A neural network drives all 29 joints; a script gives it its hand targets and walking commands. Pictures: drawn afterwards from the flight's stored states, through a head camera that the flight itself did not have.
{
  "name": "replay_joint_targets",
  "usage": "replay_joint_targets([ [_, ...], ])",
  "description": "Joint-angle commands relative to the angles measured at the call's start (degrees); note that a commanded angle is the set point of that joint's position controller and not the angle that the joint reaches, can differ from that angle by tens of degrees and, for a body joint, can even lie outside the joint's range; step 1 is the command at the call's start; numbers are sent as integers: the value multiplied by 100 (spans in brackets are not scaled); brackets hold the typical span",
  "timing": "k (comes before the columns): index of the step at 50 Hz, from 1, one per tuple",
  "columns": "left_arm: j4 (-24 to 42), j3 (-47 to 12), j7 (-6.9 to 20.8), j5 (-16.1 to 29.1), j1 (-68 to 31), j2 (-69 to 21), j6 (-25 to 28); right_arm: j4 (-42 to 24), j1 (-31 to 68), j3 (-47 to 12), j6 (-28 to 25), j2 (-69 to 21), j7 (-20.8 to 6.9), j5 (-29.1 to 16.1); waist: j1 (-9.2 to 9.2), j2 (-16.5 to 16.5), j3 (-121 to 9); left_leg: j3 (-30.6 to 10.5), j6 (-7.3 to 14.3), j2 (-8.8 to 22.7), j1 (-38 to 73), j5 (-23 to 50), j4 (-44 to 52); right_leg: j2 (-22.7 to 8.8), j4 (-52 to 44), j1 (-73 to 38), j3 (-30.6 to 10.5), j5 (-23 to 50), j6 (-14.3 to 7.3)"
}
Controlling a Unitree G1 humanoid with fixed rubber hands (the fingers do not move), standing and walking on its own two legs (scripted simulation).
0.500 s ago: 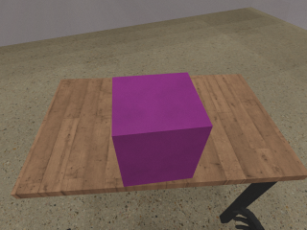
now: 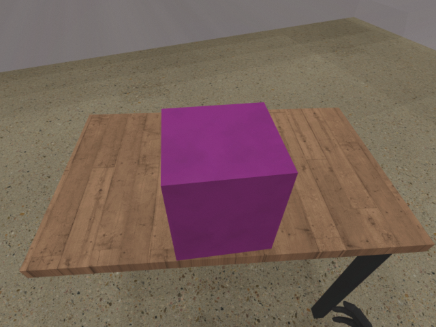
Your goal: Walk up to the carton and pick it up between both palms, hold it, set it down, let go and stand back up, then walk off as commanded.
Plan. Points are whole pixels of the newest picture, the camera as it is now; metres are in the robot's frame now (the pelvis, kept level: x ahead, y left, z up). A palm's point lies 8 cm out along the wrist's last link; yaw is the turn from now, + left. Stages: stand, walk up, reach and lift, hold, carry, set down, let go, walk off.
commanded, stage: walk off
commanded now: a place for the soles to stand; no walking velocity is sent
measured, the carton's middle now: (219, 182) +0.40 +0.01 +0.05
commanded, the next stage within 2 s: none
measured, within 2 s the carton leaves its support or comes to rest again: neither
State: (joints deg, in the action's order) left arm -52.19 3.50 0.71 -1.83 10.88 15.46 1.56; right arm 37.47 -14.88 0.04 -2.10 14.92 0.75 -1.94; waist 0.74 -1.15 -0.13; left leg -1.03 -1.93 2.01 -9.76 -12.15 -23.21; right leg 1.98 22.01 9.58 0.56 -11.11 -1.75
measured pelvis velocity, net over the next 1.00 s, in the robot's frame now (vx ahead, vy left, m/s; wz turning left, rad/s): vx -0.23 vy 0.05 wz -0.02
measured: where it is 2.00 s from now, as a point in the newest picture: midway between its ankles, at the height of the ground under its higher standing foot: outside the picture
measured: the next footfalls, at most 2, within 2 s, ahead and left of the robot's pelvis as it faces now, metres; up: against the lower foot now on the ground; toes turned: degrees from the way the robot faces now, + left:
right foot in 1.18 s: -0.27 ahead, -0.11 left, +0.00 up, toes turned +3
left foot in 1.62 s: -0.59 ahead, +0.11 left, +0.00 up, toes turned -5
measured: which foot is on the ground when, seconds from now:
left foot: down 0.00-1.00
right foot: down 0.00-0.34, up 0.36-1.00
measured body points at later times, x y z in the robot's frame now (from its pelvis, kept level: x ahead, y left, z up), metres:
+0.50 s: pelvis -0.10 +0.07 -0.01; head -0.08 +0.13 +0.43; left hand +0.02 +0.36 -0.16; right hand +0.00 -0.23 -0.08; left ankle -0.06 +0.12 -0.74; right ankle -0.09 -0.09 -0.67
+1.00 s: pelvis -0.23 +0.05 -0.02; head -0.23 +0.09 +0.42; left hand -0.21 +0.36 -0.17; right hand -0.12 -0.25 -0.09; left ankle -0.06 +0.12 -0.74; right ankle -0.23 -0.09 -0.67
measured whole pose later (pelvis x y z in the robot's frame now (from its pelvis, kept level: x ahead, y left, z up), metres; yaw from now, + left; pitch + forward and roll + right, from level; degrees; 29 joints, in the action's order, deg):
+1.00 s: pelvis -0.23 +0.05 -0.02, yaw -1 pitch -9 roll -3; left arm -46.3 3.5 -0.7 -0.6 21.2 23.0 -4.7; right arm 37.9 -14.5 1.9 3.3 19.2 1.8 -1.9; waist 1.5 -1.9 9.4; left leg 0.3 5.1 -0.5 -20.6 -7.0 -31.7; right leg 9.1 67.3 21.5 -7.0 -23.9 -1.6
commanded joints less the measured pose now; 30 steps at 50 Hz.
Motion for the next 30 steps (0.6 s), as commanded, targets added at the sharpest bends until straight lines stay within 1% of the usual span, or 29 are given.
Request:
replay_joint_targets([
  [1,657,432,-85,83,311,1821,22,151,151,644,118,1718,107,274,60,53,35,33,560,48,-301,1664,-1197,-946,336,255,-783,3015,-217],
  [3,784,483,-112,59,406,1816,-25,135,45,661,191,1643,114,256,75,-174,23,212,543,-210,-470,835,-1529,-1145,280,246,-1026,3027,-434],
  [4,854,505,-124,35,310,1844,-53,118,-12,678,238,1606,107,258,41,-358,134,261,523,-343,-532,-21,-1832,-1325,170,451,-1213,2891,-622],
  [5,922,521,-134,6,213,1879,-78,76,-36,702,274,1592,95,272,0,-469,240,199,518,-431,-616,-987,-2178,-1524,25,654,-1419,2657,-839],
  [6,995,549,-148,-19,158,1943,-99,37,-61,723,308,1616,84,281,-22,-523,331,67,515,-443,-691,-1420,-2544,-1673,-64,865,-1539,2375,-1014],
  [7,1061,575,-165,-38,99,1994,-118,28,-137,741,340,1647,72,277,-47,-551,408,-48,511,-387,-711,-1605,-2865,-1776,-129,1102,-1595,2070,-1134],
  [8,1137,591,-175,-42,36,2038,-139,35,-194,759,369,1679,58,280,-74,-590,517,-91,506,-351,-711,-1674,-3053,-1846,-153,1365,-1600,1806,-1194],
  [9,1192,594,-189,-32,-20,2049,-163,46,-280,776,392,1722,39,279,-113,-582,586,-94,519,-343,-650,-1666,-3226,-1886,-164,1589,-1575,1621,-1228],
  [10,1258,589,-198,-27,-116,2078,-180,62,-396,789,407,1735,25,281,-174,-595,663,-122,544,-283,-567,-1573,-3075,-1885,-65,1716,-1481,1562,-1215],
  [11,1309,571,-204,-6,-222,2059,-205,105,-530,797,409,1720,18,278,-261,-585,736,-143,572,-231,-426,-1330,-2705,-1797,122,1825,-1351,1477,-1130],
  [12,1350,554,-196,9,-367,2049,-228,143,-690,810,401,1719,18,283,-383,-566,794,-196,606,-146,-280,-1025,-2080,-1643,392,1885,-1143,1296,-946],
  [13,1362,505,-182,33,-538,2006,-260,174,-818,825,398,1743,6,314,-491,-409,891,-361,670,-67,-157,-703,-1152,-1388,823,1926,-988,1005,-677],
  [14,1315,480,-174,77,-460,1870,-295,176,-828,833,366,1779,0,374,-503,64,886,-1025,751,265,-347,-416,66,-803,1792,1630,-705,497,-299],
  [15,1311,439,-163,156,-198,1621,-339,65,-590,860,318,2007,16,458,-351,1276,796,-2214,943,1106,-586,841,669,235,3166,1751,-390,-1566,-26],
  [16,1295,417,-200,174,0,1553,-381,5,-455,920,305,2255,40,493,-275,1393,697,-3052,1113,1657,-680,1528,634,669,4058,2060,-689,-2286,76],
  [17,1235,435,-217,182,182,1618,-412,-52,-310,899,284,2212,94,481,-190,1100,538,-2940,1126,1665,-637,1679,444,671,4411,2078,-966,-2238,21],
  [18,1189,451,-202,191,315,1687,-437,-96,-263,866,257,2138,139,472,-138,900,476,-2527,962,1482,-430,2133,246,626,4464,2159,-1127,-2026,33],
  [19,1173,463,-230,153,279,1731,-458,-192,-121,866,261,2240,179,461,-221,992,589,-2553,890,1541,-674,1906,468,650,4665,2272,-1341,-2016,82],
  [20,1086,499,-247,152,217,1813,-492,-276,20,863,272,2126,201,470,-188,719,763,-2274,619,1298,-842,1499,542,688,4821,2232,-1429,-1775,59],
  [21,1036,501,-256,199,284,1889,-526,-333,160,841,262,2030,197,498,-122,677,787,-1988,365,1059,-736,1252,517,722,4885,2216,-1375,-1519,60],
  [22,1041,501,-253,235,310,1906,-554,-327,178,811,260,1998,199,488,-99,714,755,-1884,227,949,-557,1059,477,752,4872,2280,-1301,-1373,62],
  [23,1012,518,-239,222,364,1933,-571,-310,237,800,274,1964,211,449,-115,780,748,-1853,213,896,-425,616,533,775,4932,2301,-1252,-1267,99],
  [24,975,524,-225,207,432,1972,-581,-301,262,807,288,1937,214,425,-141,793,706,-1823,267,852,-309,145,575,786,4988,2292,-1222,-1196,142],
  [25,932,531,-218,186,491,1994,-594,-298,271,816,295,1944,222,402,-160,790,653,-1880,301,877,-132,-211,630,800,5037,2375,-1224,-1129,171],
  [26,900,522,-217,164,494,2011,-602,-296,226,831,296,1929,229,390,-190,699,594,-1910,304,888,11,-391,664,795,5044,2419,-1240,-1087,192],
  [27,867,519,-217,150,528,2003,-606,-297,221,838,291,1909,229,375,-198,694,525,-1922,307,886,176,-453,669,784,5029,2473,-1258,-1056,218],
  [28,851,506,-213,138,555,2001,-614,-305,207,842,293,1887,229,360,-207,640,443,-1939,268,882,311,-471,674,778,4981,2477,-1271,-1040,230],
  [30,813,489,-213,137,614,1965,-622,-295,168,855,292,1860,221,350,-208,654,346,-1925,222,878,422,-455,675,747,4917,2460,-1298,-1018,231],
])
